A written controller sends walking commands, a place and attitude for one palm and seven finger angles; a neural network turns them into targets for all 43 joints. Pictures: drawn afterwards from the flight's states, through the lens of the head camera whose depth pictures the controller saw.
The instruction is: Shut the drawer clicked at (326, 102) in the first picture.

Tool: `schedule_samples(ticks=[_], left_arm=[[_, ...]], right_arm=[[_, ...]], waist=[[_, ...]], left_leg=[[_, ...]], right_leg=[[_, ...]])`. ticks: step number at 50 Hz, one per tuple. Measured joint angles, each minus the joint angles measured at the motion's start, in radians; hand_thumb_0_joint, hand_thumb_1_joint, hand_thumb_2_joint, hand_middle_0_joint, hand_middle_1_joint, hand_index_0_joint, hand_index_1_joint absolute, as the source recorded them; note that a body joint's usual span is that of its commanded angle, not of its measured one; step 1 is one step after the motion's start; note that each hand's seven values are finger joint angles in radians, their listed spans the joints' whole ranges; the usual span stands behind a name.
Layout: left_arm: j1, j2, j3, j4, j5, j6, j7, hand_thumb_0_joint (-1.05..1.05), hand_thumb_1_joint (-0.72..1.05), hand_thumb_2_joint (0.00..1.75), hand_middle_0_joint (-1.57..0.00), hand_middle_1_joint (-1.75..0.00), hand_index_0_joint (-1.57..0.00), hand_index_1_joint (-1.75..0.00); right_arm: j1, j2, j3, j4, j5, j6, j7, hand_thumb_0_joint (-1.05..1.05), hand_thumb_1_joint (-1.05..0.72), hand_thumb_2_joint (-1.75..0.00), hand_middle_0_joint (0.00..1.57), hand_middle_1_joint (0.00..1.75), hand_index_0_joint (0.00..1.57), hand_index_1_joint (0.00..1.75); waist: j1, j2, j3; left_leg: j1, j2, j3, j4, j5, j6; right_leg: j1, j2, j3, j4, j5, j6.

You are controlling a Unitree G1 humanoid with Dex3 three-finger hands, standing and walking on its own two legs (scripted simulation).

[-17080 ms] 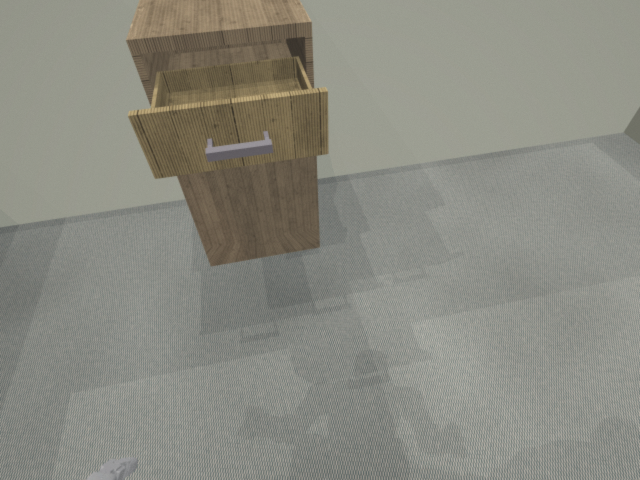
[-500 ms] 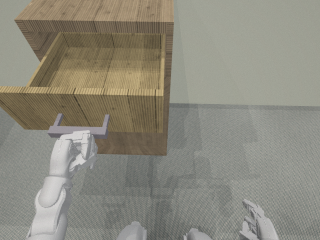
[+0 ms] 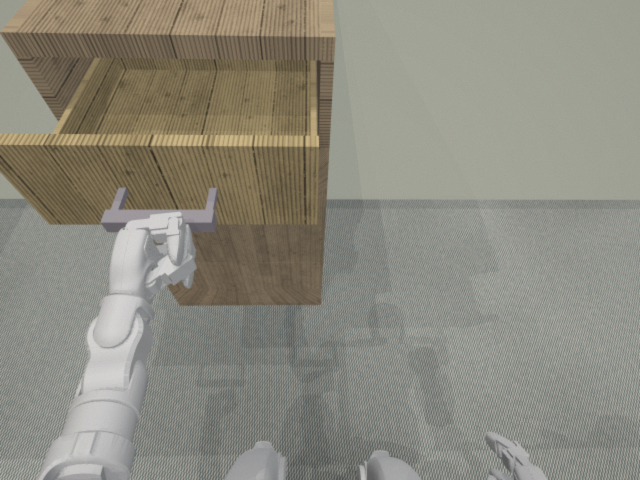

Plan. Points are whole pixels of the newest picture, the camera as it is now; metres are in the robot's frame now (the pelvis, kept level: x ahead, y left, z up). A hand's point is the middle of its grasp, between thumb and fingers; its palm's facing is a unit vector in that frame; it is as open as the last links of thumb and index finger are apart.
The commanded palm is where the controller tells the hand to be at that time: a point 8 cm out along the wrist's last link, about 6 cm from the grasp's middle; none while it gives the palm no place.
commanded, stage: push the drawer shut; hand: left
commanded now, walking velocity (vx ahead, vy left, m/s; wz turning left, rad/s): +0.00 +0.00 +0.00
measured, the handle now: (164, 208) +0.45 +0.22 +0.06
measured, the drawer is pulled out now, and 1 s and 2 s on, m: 0.18 0.05 0.00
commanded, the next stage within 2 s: pull the fist back off the drawer in 1.80 s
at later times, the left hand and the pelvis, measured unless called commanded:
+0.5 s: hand (198, 219) +0.43 +0.17 +0.06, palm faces +0.03 -1.00 -0.03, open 3.1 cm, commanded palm +0.42 +0.22 +0.06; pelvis +0.00 +0.00 +0.00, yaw +0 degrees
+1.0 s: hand (202, 180) +0.50 +0.17 +0.06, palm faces +0.02 -1.00 -0.02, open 3.0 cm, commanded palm +0.48 +0.22 +0.06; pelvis +0.00 +0.00 -0.01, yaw -2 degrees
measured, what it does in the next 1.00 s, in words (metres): stands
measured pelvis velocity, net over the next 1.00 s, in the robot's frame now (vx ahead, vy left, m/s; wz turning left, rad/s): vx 0.00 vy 0.00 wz -0.03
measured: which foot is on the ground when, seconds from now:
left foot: down 0.00-1.00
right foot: down 0.00-1.00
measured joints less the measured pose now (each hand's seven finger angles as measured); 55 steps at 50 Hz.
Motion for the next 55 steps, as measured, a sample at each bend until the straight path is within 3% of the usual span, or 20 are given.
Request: schedule_samples(ticks=[28,49,55], left_arm=[[-0.310,0.047,0.075,0.342,0.045,-0.054,0.008,0.01,0.82,0.91,-1.40,-1.60,-1.40,-1.60],[-0.551,0.186,0.195,0.583,0.098,-0.060,-0.035,-0.01,0.77,0.88,-1.40,-1.60,-1.40,-1.60],[-0.582,0.202,0.209,0.605,0.105,-0.057,-0.038,0.00,0.76,0.87,-1.40,-1.60,-1.40,-1.60]], right_arm=[[0.024,0.003,0.000,0.035,-0.013,0.057,0.014,0.01,-0.90,-0.90,0.20,0.30,0.21,0.30],[0.079,-0.008,0.009,0.034,-0.029,0.096,0.021,0.00,-0.90,-0.90,0.20,0.30,0.21,0.30],[0.101,-0.009,0.009,0.032,-0.035,0.111,0.028,0.00,-0.90,-0.90,0.20,0.30,0.21,0.30]], waist=[[-0.031,-0.001,-0.002],[-0.102,-0.003,-0.005],[-0.112,0.002,-0.009]], left_leg=[[-0.064,0.005,0.004,0.019,0.000,0.002],[-0.172,0.025,0.001,0.068,-0.011,0.003],[-0.187,0.028,0.004,0.073,-0.017,0.008]], right_leg=[[-0.066,0.004,0.004,0.018,0.003,0.001],[-0.169,0.024,0.003,0.047,0.006,0.000],[-0.181,0.027,0.006,0.042,0.008,0.005]])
